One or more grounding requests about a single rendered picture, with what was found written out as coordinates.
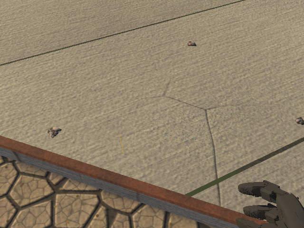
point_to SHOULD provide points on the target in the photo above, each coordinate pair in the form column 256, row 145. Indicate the right robot hand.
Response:
column 288, row 212

